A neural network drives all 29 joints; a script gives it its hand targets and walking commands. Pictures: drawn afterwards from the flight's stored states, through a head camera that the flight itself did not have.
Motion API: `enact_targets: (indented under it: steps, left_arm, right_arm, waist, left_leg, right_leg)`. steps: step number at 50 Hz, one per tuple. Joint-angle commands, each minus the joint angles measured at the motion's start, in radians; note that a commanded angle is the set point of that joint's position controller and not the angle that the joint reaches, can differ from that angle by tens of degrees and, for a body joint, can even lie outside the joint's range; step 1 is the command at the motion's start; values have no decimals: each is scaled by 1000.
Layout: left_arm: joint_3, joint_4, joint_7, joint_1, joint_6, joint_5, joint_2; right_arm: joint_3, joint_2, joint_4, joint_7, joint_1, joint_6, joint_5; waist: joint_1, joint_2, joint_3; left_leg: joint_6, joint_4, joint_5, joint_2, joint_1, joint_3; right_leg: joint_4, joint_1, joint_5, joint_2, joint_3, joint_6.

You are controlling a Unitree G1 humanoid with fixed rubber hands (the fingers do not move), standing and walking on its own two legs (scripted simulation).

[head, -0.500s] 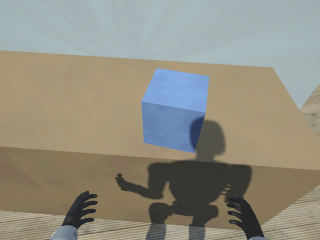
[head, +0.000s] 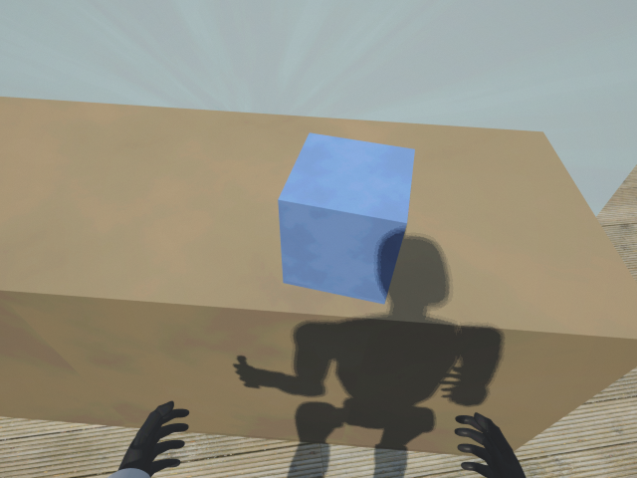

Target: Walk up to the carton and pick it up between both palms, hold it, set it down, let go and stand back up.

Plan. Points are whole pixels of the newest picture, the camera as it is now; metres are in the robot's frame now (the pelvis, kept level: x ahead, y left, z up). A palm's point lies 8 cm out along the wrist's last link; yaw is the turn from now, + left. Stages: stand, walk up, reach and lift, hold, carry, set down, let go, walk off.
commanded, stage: let go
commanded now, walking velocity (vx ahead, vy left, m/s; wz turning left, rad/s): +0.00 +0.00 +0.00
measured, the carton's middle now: (346, 218) +0.51 -0.03 +0.03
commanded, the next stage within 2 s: stand in 0.32 s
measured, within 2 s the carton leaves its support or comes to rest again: neither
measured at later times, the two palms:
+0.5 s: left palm out of the picture +0.12 +0.25 -0.09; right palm out of the picture +0.10 -0.25 -0.11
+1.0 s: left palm out of the picture +0.04 +0.25 -0.12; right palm out of the picture +0.04 -0.24 -0.13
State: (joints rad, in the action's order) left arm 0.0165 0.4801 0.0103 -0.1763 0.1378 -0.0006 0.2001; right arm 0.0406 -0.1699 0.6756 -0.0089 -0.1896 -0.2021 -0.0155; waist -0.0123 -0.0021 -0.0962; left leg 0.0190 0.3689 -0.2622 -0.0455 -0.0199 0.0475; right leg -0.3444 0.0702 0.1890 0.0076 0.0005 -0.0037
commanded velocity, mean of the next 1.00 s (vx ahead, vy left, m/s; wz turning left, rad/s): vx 0.00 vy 0.00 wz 0.00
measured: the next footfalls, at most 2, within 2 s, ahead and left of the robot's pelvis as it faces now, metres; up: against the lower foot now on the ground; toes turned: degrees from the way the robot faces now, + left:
none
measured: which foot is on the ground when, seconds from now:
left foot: down 0.00-1.00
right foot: down 0.00-1.00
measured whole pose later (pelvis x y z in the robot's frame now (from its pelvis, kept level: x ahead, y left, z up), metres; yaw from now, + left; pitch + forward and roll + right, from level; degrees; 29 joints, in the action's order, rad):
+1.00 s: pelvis +0.00 +0.01 -0.01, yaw +1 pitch +2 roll +0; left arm 0.04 0.79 0.02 -0.36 -0.02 -0.02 0.19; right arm 0.04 -0.21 0.89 0.00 -0.34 -0.01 -0.02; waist 0.00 0.01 0.03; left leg 0.00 0.47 -0.29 -0.02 -0.20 0.03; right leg -0.46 0.25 0.23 -0.02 0.00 -0.02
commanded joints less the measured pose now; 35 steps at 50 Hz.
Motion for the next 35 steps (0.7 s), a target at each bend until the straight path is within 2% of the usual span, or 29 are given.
enact_targets:
  steps: [1,3,4,16,17,18,19,20,21,23,25,26,28,29,31,34,35]
  left_arm:
    - [15,-90,7,49,-13,-5,76]
    - [8,-94,10,59,-11,-5,71]
    - [3,-84,14,47,-6,-13,64]
    - [-11,-89,26,61,3,-19,49]
    - [46,-5,7,-59,-94,-64,141]
    - [47,23,-4,-74,-131,-65,144]
    - [41,30,-14,-68,-149,-61,123]
    - [41,44,-14,-71,-156,-53,112]
    - [34,47,-14,-57,-161,-47,94]
    - [33,63,-16,-63,-168,-37,91]
    - [33,75,-15,-65,-171,-34,88]
    - [40,86,-13,-87,-170,-32,107]
    - [43,94,-9,-85,-174,-25,112]
    - [42,105,-8,-103,-179,-23,102]
    - [47,121,-6,-131,-180,-25,115]
    - [42,147,-1,-173,-178,-23,97]
    - [47,155,4,-177,-176,-24,112]
  right_arm:
    - [28,-97,-74,-5,44,-20,-3]
    - [27,-94,-79,-5,43,-16,-5]
    - [27,-100,-70,-9,36,-15,-5]
    - [38,-118,-87,-23,44,3,-8]
    - [30,-178,-27,-7,-12,127,-25]
    - [46,-192,-38,2,-48,181,-25]
    - [44,-186,-39,-2,-51,198,-16]
    - [39,-174,-34,-8,-63,203,-16]
    - [41,-174,-23,-7,-55,200,-15]
    - [35,-147,-10,-14,-70,194,-17]
    - [40,-158,-1,-17,-65,192,-23]
    - [36,-151,2,-16,-62,190,-24]
    - [35,-157,17,-10,-98,189,-18]
    - [33,-167,28,-10,-103,189,-18]
    - [31,-161,49,-8,-132,186,-13]
    - [28,-154,60,3,-127,185,-14]
    - [30,-156,72,5,-159,185,-13]
  waist:
    - [2,2,75]
    - [0,-7,68]
    - [2,17,66]
    - [-8,32,62]
    - [-14,46,3]
    - [-8,3,43]
    - [-4,27,69]
    - [-3,9,117]
    - [0,20,149]
    - [-2,-12,171]
    - [8,-13,171]
    - [4,-42,162]
    - [19,16,152]
    - [8,7,149]
    - [13,7,150]
    - [3,-10,125]
    - [20,8,131]
  left_leg:
    - [20,-27,230,44,-40,37]
    - [16,-33,211,41,-43,37]
    - [22,-35,224,38,-38,33]
    - [30,-35,217,29,-64,38]
    - [-18,-4,266,-75,-210,-86]
    - [-35,8,199,-81,-193,-86]
    - [-47,22,185,-81,-202,-78]
    - [-52,26,137,-71,-195,-81]
    - [-58,34,111,-61,-206,-74]
    - [-56,43,60,-40,-213,-77]
    - [-56,61,57,-34,-209,-73]
    - [-62,59,41,-40,-204,-87]
    - [-66,59,57,-41,-231,-87]
    - [-67,53,67,-43,-241,-91]
    - [-67,51,82,-43,-240,-98]
    - [-69,62,76,-41,-240,-93]
    - [-68,53,89,-40,-243,-99]
  right_leg:
    - [40,-35,-142,12,0,33]
    - [40,-36,-127,10,1,33]
    - [40,-37,-129,13,0,38]
    - [19,-45,-106,17,-3,52]
    - [-44,110,-138,-75,41,7]
    - [-50,89,-135,-84,36,-14]
    - [-69,100,-192,-79,43,-13]
    - [-84,95,-185,-76,40,-9]
    - [-79,94,-195,-76,46,-6]
    - [-88,101,-190,-81,51,5]
    - [-88,142,-189,-79,49,8]
    - [-80,163,-152,-75,52,7]
    - [-93,164,-155,-81,58,17]
    - [-90,159,-132,-78,58,17]
    - [-103,155,-149,-72,50,14]
    - [-89,176,-140,-75,61,16]
    - [-96,170,-136,-78,62,17]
